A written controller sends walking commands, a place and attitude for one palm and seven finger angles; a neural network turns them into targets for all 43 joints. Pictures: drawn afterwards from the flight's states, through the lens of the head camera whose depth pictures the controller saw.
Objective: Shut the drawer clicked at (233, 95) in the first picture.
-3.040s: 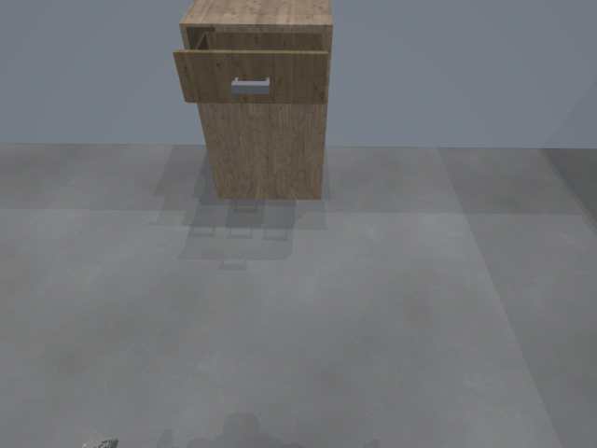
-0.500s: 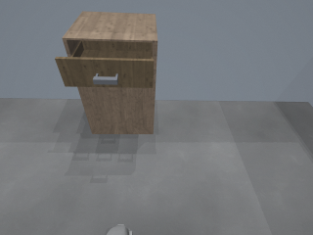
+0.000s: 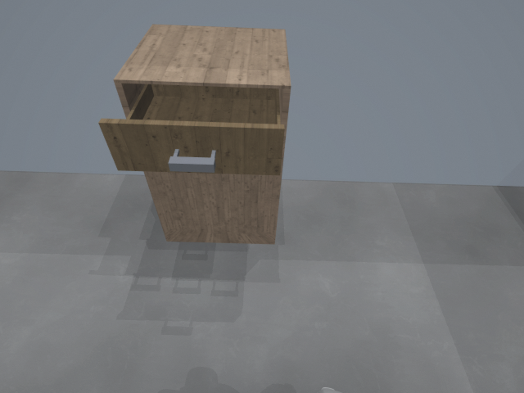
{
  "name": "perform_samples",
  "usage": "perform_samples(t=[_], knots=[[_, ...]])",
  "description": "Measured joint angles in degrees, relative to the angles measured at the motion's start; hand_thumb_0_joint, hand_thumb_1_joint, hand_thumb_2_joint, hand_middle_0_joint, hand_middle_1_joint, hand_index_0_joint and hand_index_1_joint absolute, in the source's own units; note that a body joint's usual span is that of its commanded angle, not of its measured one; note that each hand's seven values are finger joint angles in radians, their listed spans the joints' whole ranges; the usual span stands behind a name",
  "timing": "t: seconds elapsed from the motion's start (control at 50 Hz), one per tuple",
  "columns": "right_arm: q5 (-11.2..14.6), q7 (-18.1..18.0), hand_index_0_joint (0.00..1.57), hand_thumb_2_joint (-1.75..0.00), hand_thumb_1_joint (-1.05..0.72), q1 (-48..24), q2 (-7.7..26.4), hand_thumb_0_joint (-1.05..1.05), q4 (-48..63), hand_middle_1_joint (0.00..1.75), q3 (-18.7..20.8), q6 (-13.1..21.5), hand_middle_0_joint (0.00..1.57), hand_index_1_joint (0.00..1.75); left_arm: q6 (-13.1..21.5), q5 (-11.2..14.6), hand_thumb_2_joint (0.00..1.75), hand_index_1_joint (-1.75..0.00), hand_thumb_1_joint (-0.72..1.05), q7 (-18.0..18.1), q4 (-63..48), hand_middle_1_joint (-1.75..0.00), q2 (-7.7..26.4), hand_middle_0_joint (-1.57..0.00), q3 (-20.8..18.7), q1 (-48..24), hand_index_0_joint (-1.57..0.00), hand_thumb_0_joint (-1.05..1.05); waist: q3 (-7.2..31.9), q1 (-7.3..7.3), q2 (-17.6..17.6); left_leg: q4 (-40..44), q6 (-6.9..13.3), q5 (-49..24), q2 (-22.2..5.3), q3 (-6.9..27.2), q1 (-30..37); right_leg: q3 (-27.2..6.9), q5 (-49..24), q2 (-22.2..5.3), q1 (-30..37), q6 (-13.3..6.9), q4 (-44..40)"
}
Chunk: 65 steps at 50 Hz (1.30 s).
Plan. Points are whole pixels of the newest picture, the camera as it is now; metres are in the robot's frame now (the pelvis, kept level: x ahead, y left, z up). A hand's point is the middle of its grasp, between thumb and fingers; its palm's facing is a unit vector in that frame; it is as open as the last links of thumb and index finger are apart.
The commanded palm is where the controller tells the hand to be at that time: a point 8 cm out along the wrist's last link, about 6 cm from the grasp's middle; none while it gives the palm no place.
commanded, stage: take the last steps up to it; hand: left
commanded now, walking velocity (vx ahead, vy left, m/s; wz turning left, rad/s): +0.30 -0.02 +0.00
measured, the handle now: (193, 158) +0.67 +0.22 -0.06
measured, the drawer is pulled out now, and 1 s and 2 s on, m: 0.20 0.20 0.20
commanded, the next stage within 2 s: come to a stop and stand still in 0.56 s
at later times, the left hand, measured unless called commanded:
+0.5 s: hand out of the picture +0.12 +0.13 -0.17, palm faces +0.11 -0.98 -0.17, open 7.3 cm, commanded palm none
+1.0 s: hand (194, 328) +0.28 +0.15 -0.18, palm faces +0.07 -0.96 -0.26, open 7.3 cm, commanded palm none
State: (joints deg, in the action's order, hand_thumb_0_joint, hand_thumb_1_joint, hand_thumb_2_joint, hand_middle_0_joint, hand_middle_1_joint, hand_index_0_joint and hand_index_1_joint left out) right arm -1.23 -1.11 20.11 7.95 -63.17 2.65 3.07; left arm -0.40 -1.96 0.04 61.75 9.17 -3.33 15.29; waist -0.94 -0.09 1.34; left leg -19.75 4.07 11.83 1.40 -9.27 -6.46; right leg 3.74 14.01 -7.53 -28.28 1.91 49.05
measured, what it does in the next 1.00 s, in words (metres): walks ahead: right foot, then left foot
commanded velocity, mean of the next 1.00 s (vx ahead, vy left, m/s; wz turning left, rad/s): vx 0.07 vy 0.00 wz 0.02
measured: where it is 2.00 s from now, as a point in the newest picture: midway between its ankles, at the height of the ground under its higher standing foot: outside the picture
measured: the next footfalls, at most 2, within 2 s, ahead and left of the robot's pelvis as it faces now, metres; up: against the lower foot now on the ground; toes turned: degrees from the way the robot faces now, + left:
right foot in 0.16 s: +0.15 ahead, -0.15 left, +0.00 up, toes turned -8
left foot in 0.58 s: +0.30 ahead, +0.09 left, +0.00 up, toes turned +9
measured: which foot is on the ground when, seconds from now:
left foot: down 0.00-0.16, up 0.18-0.56, down 0.58-0.96, up 0.98-1.00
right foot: up 0.00-0.14, down 0.16-0.58, up 0.60-0.92, down 0.94-1.00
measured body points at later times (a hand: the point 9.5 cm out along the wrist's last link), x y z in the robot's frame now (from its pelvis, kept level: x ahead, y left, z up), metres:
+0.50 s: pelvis +0.15 -0.04 +0.00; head +0.16 -0.04 +0.45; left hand +0.11 +0.18 -0.16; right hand +0.21 -0.27 -0.15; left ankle +0.23 +0.09 -0.71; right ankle +0.11 -0.14 -0.74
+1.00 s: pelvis +0.24 -0.04 -0.02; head +0.25 -0.06 +0.43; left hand +0.28 +0.20 -0.16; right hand +0.29 -0.26 -0.18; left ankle +0.26 +0.09 -0.74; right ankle +0.29 -0.13 -0.75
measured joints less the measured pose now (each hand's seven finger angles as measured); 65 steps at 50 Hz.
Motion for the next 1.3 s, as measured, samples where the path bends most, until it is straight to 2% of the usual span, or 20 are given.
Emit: perform_samples(t=[0.14, 0.18, 0.22, 0.26, 0.32, 0.38, 0.44, 0.56, 0.6, 0.64, 0.68, 0.72, 0.82, 0.92, 0.98, 1.02, 1.08, 1.14, 1.22, 1.3], knots=[[-0.57, 0.28, 0.2, -0.89, -0.91, 4.39, -0.82, 0.0, -2.32, 0.3, 0.15, -0.74, 0.2, 0.3, 0.77, 0.23, 0.9, -0.3, 0.92, -0.47, -1.79, -0.3, 0.68, -0.2, -0.25, -4.11, -0.2, 0.0, -0.37, -2.53, -1.77, -3.86, -2.77, 5.47, -1.75, 0.04, 1.79, 1.79, 1.03, 2.44, 7.76, -1.2, -14.19], [-0.26, 0.48, 0.2, -0.89, -0.91, 5.34, -0.88, 0.0, -2.92, 0.3, 0.07, -1.09, 0.2, 0.3, 2.26, 0.12, 0.9, -0.3, 0.92, -0.38, -2.64, -0.3, 0.66, -0.2, -0.16, -4.86, -0.2, 0.0, -0.73, -2.39, -2.42, -11.62, -2.97, 9.74, -3.13, 0.78, -0.72, 2.45, -2.26, 3.51, 10.25, -2.53, -17.56], [-0.16, 0.93, 0.2, -0.89, -0.91, 4.74, -0.36, 0.0, -3.53, 0.3, -0.05, -2.23, 0.2, 0.3, 3.5, 0.48, 0.9, -0.3, 0.92, -0.11, -3.26, -0.3, -0.11, -0.2, 0.23, -4.93, -0.2, 0.0, -1.24, -2.05, -3.72, -25.81, -2.17, 14.31, -4.08, 3.72, -6.4, 3.78, -0.77, 4.67, 11.02, -3.78, -15.95], [-0.29, 1.32, 0.2, -0.89, -0.91, 3.59, 0.22, 0.0, -3.5, 0.3, 0.33, -2.99, 0.2, 0.3, 3.95, 0.71, 0.9, -0.3, 0.91, 0.2, -3.35, -0.3, -0.89, -0.2, 0.5, -3.58, -0.2, 0.0, -0.7, -1.5, -3.92, -37.22, -1.95, 12.53, -4.43, 5.19, -12.26, 4.34, 0.41, 5.4, 13.24, -4.29, -17.91], [-0.54, 1.4, 0.2, -0.89, -0.91, 1.19, 1.09, 0.01, -1.82, 0.3, 1.02, -3.05, 0.2, 0.3, 3.99, 0.85, 0.9, -0.3, 0.94, 1.36, -2.46, -0.3, -1.08, -0.2, -0.13, -0.98, -0.2, -0.01, 0.27, -1.4, -3.85, -42.17, -2.93, 6.91, -5.93, 5.68, -18.68, 4.99, -0.69, 6.28, 17.19, -4.15, -23.35], [-0.55, 1.43, 0.2, -0.89, -0.91, -1.72, 1.72, 0.01, 0.44, 0.3, 1.39, -2.78, 0.2, 0.3, 3.95, 0.64, 0.9, -0.3, 0.94, 1.25, -0.87, -0.3, -1.06, -0.2, 0.27, 1.44, -0.2, -0.01, 0.56, -1.4, -3.41, -38.38, -4.07, 3.76, -7.23, 5.38, -22.01, 5.44, -1.2, 6.6, 20.36, -4.16, -27.39], [-0.44, 1.68, 0.2, -0.89, -0.91, -4.82, 2.26, 0.0, 2.18, 0.3, 1.46, -2.54, 0.2, 0.3, 3.95, 0.52, 0.9, -0.3, 0.93, 0.92, 0.67, -0.3, -1.55, -0.2, 0.8, 3.54, -0.2, -0.01, 0.28, -0.54, -3.11, -30.9, -4.57, 2.14, -7.71, 4.95, -22.59, 5.56, -0.71, 6.64, 22.66, -3.64, -29.36], [-0.33, 2.0, 0.2, -0.89, -0.91, -9.8, 2.43, 0.0, 4.52, 0.29, 0.59, -1.42, 0.2, 0.3, 3.14, 0.5, 0.9, -0.3, 0.91, 0.65, 2.99, -0.3, -2.01, -0.2, 0.94, 7.3, -0.2, 0.0, -1.24, 2.12, -1.9, -15.4, -3.45, 0.2, -6.03, 3.44, -16.44, 5.58, 4.71, 5.62, 25.4, -1.34, -25.77], [-0.64, 1.69, 0.2, -0.89, -0.91, -10.64, 2.33, 0.0, 5.39, 0.3, 0.19, -0.21, 0.2, 0.3, 2.47, 0.77, 0.9, -0.3, 0.91, 0.58, 3.54, -0.3, -1.92, -0.2, 0.86, 8.57, -0.2, 0.0, -1.54, 2.41, -1.33, -12.86, -2.25, -1.32, -5.28, 2.97, -14.01, 4.93, 9.31, 4.54, 22.86, -1.43, -17.35], [-0.57, 1.09, 0.2, -0.89, -0.91, -11.26, 1.46, 0.0, 6.01, 0.3, -0.36, 0.29, 0.2, 0.3, 1.43, 0.79, 0.9, -0.3, 0.91, 0.63, 4.04, -0.3, -1.36, -0.2, 0.75, 8.0, -0.2, 0.0, -2.49, 2.57, 0.07, -15.27, -1.46, 1.12, -4.47, 1.93, -13.6, 1.89, 14.52, 4.02, 17.01, -2.57, -2.66], [-0.38, 0.49, 0.2, -0.89, -0.91, -10.9, 0.59, 0.0, 6.06, 0.3, -0.82, 0.35, 0.2, 0.3, 0.89, 0.75, 0.9, -0.3, 0.91, 0.52, 4.13, -0.3, -0.9, -0.2, 0.58, 6.96, -0.2, 0.0, -2.66, 2.37, 0.57, -13.94, -1.23, 1.94, -3.85, 1.29, -11.7, 0.41, 14.11, 4.08, 11.19, -3.01, 8.67], [0.1, -0.59, 0.2, -0.89, -0.93, -10.23, -0.06, -0.01, 5.7, 0.3, -0.49, 0.46, 0.2, 0.3, 0.73, 0.8, 0.9, -0.3, 0.91, 0.6, 3.66, -0.3, -0.49, -0.2, 0.53, 5.48, -0.2, 0.0, -2.56, 2.06, 0.92, -10.61, -1.52, 0.86, -3.02, 0.91, -9.29, -0.14, 11.24, 3.63, 7.17, -2.42, 11.73], [0.24, -1.46, 0.2, -0.89, -0.95, -9.45, 0.67, -0.02, 3.47, 0.3, -1.06, -0.9, 0.2, 0.3, -0.02, 1.18, 0.9, -0.3, 0.91, 1.75, 1.31, -0.3, -0.23, -0.2, 1.12, 1.22, -0.2, 0.0, -2.28, 1.38, 0.95, -5.28, -1.54, -0.81, -1.71, 1.1, -5.24, -0.92, 6.33, 3.11, 5.97, -0.46, -1.16], [0.23, -1.26, 0.2, -0.89, -0.94, -8.93, 0.59, -0.01, 2.14, 0.3, -0.62, -3.1, 0.2, 0.3, -1.01, 0.81, 0.9, -0.3, 0.92, 2.18, -0.81, -0.3, 0.32, -0.2, 1.17, -1.67, -0.2, 0.0, -2.35, 0.92, 0.64, -7.68, -2.84, 1.17, -1.67, 1.17, -4.99, -0.71, 1.56, 3.61, 9.86, -0.33, -11.76], [0.44, -0.96, 0.2, -0.89, -0.94, -9.12, 1.25, 0.0, 2.18, 0.3, 0.1, -4.2, 0.2, 0.3, -0.8, 0.54, 0.9, -0.3, 0.92, 2.15, -1.69, -0.3, 0.18, -0.2, 1.12, -2.58, -0.2, 0.0, -2.91, 0.64, -1.44, -11.57, -4.01, 3.2, -3.16, 1.51, -6.63, -0.22, 0.48, 5.09, 11.18, -3.27, -14.34], [0.6, -0.74, 0.2, -0.89, -0.93, -9.08, 1.79, 0.0, 2.61, 0.3, 0.59, -5.17, 0.2, 0.3, -0.54, 0.56, 0.9, -0.3, 0.92, 1.98, -2.25, -0.3, -0.1, -0.2, 1.3, -3.08, -0.2, 0.0, -2.96, -0.12, -2.63, -17.26, -4.44, 10.0, -3.02, 3.64, -9.03, 0.56, 0.56, 5.52, 10.84, -4.38, -14.62], [0.68, -0.63, 0.2, -0.89, -0.92, -8.78, 2.44, 0.0, 2.7, 0.3, 1.13, -6.13, 0.2, 0.3, -0.65, 0.61, 0.9, -0.3, 0.91, 2.09, -2.99, -0.3, -0.6, -0.2, 1.27, -4.3, -0.2, 0.0, -3.01, -0.25, -3.34, -30.22, -4.87, 14.93, -1.73, 6.88, -12.77, 1.28, -1.28, 5.55, 11.08, -5.1, -17.16], [0.56, -0.38, 0.2, -0.89, -0.92, -8.09, 2.87, 0.0, 2.73, 0.3, 1.32, -6.47, 0.2, 0.3, -0.81, 0.54, 0.9, -0.3, 0.91, 2.16, -3.97, -0.3, -0.94, -0.2, 1.02, -5.35, -0.2, 0.0, -2.87, 0.0, -3.53, -35.17, -5.54, 15.0, -1.35, 8.02, -13.32, 1.64, -3.37, 5.45, 11.08, -5.2, -19.68], [0.43, -0.02, 0.2, -0.89, -0.91, -6.98, 2.86, 0.0, 2.79, 0.3, 1.07, -6.44, 0.2, 0.3, -0.74, 0.35, 0.9, -0.3, 0.9, 2.0, -5.0, -0.3, -0.69, -0.2, 0.64, -5.99, -0.2, 0.0, -2.32, 0.8, -2.79, -28.93, -5.7, 15.3, -1.77, 8.04, -9.94, 1.73, -5.97, 5.11, 10.6, -5.05, -22.41], [0.23, 0.16, 0.2, -0.89, -0.91, -5.61, 2.48, 0.0, 2.72, 0.3, 0.4, -5.45, 0.2, 0.3, -0.98, 0.48, 0.9, -0.3, 0.9, 1.77, -4.46, -0.3, 0.12, -0.21, 0.26, -5.35, -0.21, 0.0, -1.02, 1.38, -1.95, -15.51, -4.93, 12.07, -2.42, 7.46, -4.29, 1.75, -8.28, 5.39, 9.75, -4.48, -24.28]])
